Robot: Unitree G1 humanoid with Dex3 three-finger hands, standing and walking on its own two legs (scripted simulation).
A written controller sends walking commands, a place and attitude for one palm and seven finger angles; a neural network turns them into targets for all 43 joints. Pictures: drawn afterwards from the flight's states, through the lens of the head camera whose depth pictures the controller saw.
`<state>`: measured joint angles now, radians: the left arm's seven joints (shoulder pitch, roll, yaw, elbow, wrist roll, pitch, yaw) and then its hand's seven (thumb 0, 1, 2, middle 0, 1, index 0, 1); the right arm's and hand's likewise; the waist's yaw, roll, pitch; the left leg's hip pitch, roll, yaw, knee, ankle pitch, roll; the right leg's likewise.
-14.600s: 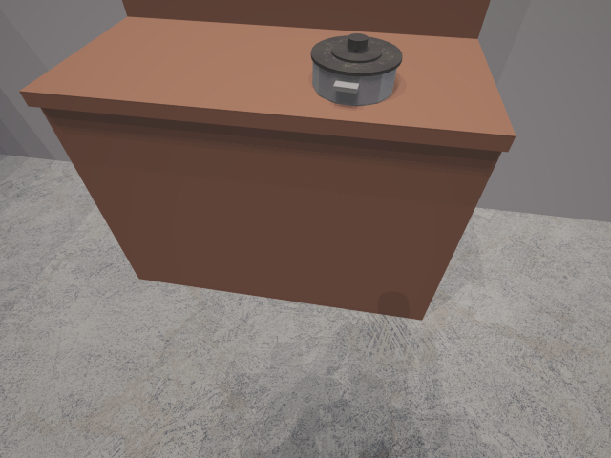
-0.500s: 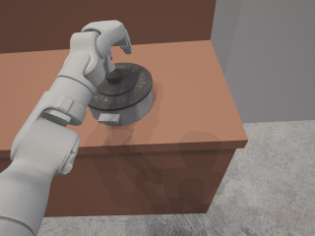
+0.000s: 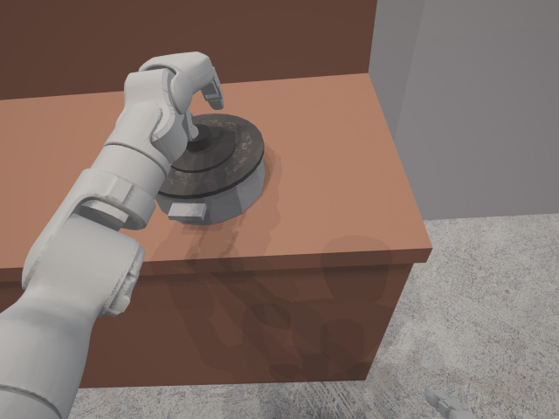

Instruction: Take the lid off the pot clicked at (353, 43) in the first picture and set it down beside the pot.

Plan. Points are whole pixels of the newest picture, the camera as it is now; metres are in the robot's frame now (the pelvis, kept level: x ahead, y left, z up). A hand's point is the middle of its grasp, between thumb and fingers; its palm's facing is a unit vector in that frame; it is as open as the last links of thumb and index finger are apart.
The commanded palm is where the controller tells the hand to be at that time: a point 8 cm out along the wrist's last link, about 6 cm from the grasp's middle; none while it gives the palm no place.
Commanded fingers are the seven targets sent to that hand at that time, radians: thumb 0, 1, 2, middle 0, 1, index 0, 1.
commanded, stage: lower the open fingers around the knob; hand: left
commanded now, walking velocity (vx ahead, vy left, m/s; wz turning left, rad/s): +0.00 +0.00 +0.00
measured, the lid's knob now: (197, 137) +0.51 +0.13 +0.15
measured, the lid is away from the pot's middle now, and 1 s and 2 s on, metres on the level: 0.00 0.00 0.00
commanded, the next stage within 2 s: close the fingers and squeeze the knob in 0.80 s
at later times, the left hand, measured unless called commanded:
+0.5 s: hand (187, 131) +0.46 +0.12 +0.20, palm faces -0.27 -0.06 -0.96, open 9.9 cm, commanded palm +0.45 +0.12 +0.24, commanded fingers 0.00 -0.39 1.72 -0.88 -0.08 -0.88 -0.08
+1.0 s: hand (191, 138) +0.47 +0.12 +0.18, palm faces -0.34 -0.06 -0.94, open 10.0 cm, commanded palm +0.46 +0.13 +0.23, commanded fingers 0.00 -0.13 1.14 -0.62 -0.57 -0.62 -0.57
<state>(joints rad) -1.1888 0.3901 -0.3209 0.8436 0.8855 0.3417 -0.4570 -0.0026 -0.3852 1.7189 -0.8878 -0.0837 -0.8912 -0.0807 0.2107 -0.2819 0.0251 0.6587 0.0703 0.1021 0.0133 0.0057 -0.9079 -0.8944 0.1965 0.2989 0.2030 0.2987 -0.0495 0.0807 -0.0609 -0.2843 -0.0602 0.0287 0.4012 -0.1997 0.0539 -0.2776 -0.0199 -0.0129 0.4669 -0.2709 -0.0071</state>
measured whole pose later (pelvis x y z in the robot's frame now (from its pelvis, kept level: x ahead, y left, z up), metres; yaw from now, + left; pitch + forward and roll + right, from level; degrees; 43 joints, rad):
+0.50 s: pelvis +0.00 +0.00 +0.00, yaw +1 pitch +4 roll +1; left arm -1.17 0.38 -0.34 0.87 0.88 0.33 -0.45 0.00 -0.38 1.72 -0.89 -0.09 -0.89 -0.08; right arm 0.20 -0.27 0.03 0.67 0.07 0.10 0.00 0.01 -0.91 -0.89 0.20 0.30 0.20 0.30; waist -0.05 0.06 -0.05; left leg -0.29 -0.06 0.02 0.42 -0.20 0.05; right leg -0.27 -0.02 -0.03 0.47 -0.27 -0.01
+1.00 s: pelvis +0.00 +0.01 +0.00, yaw +0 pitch +5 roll +0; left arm -1.18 0.37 -0.32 0.95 0.88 0.30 -0.44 0.00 -0.33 1.57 -0.83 -0.18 -0.83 -0.18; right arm 0.27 -0.28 0.01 0.70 0.06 0.08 -0.01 0.01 -0.91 -0.89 0.20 0.30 0.20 0.30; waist -0.08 0.06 -0.05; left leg -0.30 -0.06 0.03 0.42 -0.21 0.06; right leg -0.28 -0.02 -0.01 0.46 -0.27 0.00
